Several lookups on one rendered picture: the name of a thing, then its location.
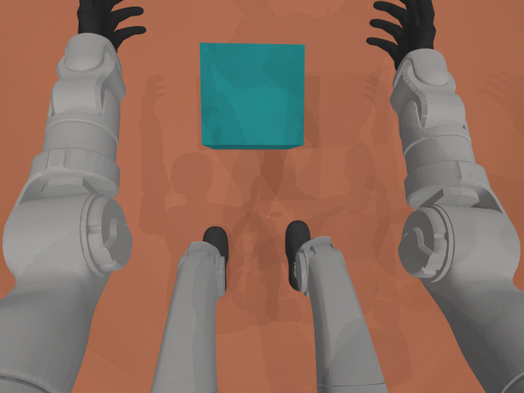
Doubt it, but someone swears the carton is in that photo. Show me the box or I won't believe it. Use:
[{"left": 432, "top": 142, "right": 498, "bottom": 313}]
[{"left": 200, "top": 43, "right": 305, "bottom": 150}]

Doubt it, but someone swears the right robot hand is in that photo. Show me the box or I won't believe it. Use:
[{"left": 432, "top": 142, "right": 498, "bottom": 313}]
[{"left": 366, "top": 0, "right": 436, "bottom": 70}]

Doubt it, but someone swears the right robot forearm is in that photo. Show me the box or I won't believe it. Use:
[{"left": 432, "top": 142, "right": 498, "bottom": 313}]
[{"left": 390, "top": 48, "right": 521, "bottom": 272}]

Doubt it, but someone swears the robot right upper arm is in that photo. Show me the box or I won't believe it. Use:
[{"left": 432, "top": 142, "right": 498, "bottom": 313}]
[{"left": 398, "top": 204, "right": 524, "bottom": 393}]

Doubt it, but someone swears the left robot foot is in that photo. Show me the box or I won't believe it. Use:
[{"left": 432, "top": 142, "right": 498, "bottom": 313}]
[{"left": 203, "top": 226, "right": 228, "bottom": 290}]

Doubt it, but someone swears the robot left upper arm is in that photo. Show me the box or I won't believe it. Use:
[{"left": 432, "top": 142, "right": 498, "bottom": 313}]
[{"left": 0, "top": 193, "right": 133, "bottom": 393}]

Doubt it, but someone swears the left robot thigh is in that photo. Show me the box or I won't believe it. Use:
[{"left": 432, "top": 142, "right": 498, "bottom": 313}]
[{"left": 151, "top": 250, "right": 225, "bottom": 393}]

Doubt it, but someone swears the left robot forearm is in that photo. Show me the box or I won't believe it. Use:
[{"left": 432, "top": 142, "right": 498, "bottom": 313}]
[{"left": 2, "top": 33, "right": 126, "bottom": 271}]

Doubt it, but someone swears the left robot hand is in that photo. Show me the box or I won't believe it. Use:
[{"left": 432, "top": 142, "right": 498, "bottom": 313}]
[{"left": 77, "top": 0, "right": 147, "bottom": 52}]

